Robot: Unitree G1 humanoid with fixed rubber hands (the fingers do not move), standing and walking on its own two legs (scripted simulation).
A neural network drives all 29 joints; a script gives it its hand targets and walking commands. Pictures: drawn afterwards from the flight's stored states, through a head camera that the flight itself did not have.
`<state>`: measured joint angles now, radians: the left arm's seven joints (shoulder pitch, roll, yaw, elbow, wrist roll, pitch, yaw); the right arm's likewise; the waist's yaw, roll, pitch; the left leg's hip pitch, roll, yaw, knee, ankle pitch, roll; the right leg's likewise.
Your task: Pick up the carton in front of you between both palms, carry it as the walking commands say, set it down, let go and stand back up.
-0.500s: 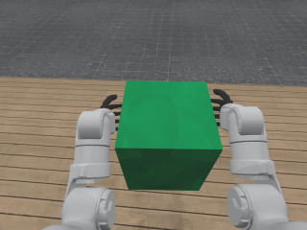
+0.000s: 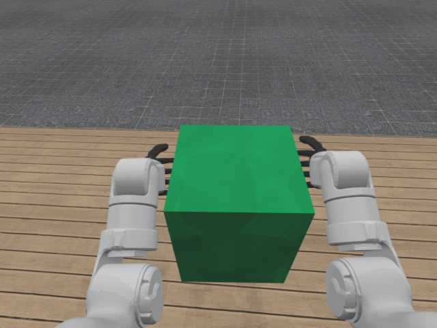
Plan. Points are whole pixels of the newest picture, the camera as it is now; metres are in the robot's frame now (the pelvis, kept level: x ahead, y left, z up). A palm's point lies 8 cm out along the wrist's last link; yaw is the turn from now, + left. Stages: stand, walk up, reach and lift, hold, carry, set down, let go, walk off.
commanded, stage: carry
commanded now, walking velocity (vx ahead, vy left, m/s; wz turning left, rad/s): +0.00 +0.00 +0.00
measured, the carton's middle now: (233, 206) +0.33 +0.00 +0.05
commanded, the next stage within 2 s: none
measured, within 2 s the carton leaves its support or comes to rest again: neither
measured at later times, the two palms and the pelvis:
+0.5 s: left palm (149, 179) +0.34 +0.15 +0.13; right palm (315, 172) +0.34 -0.15 +0.13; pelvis -0.01 +0.01 +0.00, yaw +0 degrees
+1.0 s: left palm (145, 181) +0.34 +0.16 +0.13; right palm (312, 173) +0.34 -0.14 +0.13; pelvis -0.01 +0.01 +0.00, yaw +0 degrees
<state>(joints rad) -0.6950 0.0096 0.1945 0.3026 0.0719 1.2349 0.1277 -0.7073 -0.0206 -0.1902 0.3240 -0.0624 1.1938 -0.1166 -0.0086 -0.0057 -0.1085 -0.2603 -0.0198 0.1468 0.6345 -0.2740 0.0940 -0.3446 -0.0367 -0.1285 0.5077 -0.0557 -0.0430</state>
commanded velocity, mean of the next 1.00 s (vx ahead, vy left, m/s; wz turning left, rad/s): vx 0.00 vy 0.00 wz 0.00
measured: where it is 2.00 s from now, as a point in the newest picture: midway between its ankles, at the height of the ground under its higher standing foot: outside the picture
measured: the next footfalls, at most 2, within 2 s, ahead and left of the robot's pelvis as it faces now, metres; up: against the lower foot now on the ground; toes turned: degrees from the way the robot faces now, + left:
none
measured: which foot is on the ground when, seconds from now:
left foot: down 0.00-1.00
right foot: down 0.00-1.00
